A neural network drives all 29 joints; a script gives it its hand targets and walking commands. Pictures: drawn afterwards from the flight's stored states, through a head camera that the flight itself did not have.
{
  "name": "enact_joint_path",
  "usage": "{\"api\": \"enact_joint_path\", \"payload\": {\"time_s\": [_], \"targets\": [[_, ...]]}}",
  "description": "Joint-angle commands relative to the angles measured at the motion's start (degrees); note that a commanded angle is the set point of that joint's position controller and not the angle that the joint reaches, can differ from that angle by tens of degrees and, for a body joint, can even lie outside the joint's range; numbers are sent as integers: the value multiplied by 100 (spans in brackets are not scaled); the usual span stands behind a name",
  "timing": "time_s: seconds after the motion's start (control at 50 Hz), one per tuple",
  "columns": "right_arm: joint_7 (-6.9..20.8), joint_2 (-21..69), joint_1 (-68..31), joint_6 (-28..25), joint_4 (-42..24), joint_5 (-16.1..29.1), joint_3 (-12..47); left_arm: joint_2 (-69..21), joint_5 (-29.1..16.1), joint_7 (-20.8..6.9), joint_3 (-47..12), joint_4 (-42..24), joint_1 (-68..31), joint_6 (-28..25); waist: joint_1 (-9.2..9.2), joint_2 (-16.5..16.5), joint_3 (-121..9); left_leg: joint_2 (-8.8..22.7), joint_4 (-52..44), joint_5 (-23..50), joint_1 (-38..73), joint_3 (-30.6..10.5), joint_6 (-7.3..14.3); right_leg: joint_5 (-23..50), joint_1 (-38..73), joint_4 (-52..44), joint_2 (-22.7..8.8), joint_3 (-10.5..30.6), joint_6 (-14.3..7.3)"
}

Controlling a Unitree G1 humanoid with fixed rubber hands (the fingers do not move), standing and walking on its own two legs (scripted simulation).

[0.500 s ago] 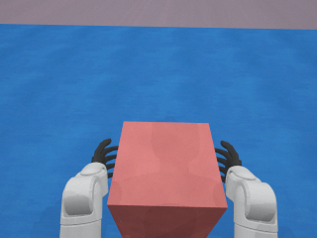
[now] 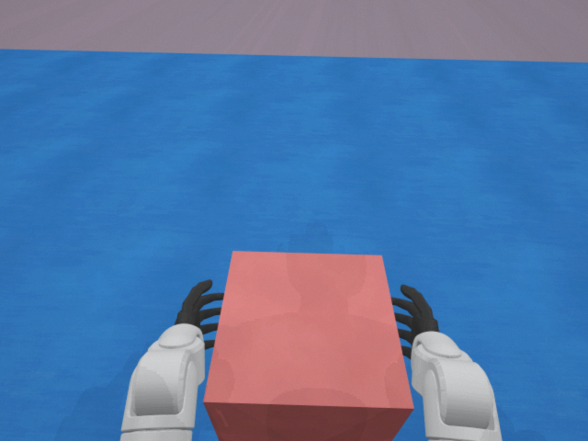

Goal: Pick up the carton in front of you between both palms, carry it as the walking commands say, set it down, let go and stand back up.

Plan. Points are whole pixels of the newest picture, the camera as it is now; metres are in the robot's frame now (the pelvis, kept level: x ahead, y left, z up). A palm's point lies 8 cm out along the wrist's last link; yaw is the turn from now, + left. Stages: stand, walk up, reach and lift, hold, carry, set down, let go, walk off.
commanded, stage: carry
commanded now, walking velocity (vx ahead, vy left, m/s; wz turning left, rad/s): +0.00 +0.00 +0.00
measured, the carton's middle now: (303, 363) +0.27 +0.00 -0.02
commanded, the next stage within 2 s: hold in 1.42 s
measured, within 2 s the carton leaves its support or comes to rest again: neither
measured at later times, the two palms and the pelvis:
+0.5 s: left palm (184, 351) +0.24 +0.16 +0.04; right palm (420, 359) +0.24 -0.14 +0.04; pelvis -0.04 +0.01 +0.00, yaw +0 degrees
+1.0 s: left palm (172, 362) +0.23 +0.17 +0.04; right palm (413, 369) +0.23 -0.13 +0.04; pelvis -0.05 +0.02 +0.00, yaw +0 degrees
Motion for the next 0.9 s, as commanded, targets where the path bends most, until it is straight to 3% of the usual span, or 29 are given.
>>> {"api": "enact_joint_path", "payload": {"time_s": [0.0,0.2,0.3,0.42,0.88], "targets": [[1232,4676,-2370,-454,-96,1556,3419,-4635,-1650,-1345,-3474,-239,-2466,-475,-11,-41,-1127,604,-368,2705,-52,-397,30,2539,948,-261,-588,568,-80],[1264,4643,-2981,-1670,1434,793,2305,-4610,-853,-1362,-2359,1310,-3104,-1696,-8,-46,-866,594,-732,1497,-402,-498,126,1567,858,-631,-559,624,-44],[1369,5118,-3310,-2061,1797,770,2316,-5090,-818,-1473,-2356,1694,-3425,-2082,-6,-64,-1049,574,-730,1387,-398,-525,161,1533,926,-654,-560,646,-42],[1389,5281,-3080,-1834,1411,1039,2754,-5245,-1071,-1491,-2762,1308,-3164,-1855,-12,-69,-1259,570,-601,1674,-311,-528,154,1763,932,-585,-581,627,-32],[1372,5127,-3009,-1667,1323,1021,2700,-5086,-1082,-1476,-2765,1192,-3111,-1687,-10,-42,-1125,591,-598,1752,-460,-557,202,1663,825,-579,-568,598,17]]}}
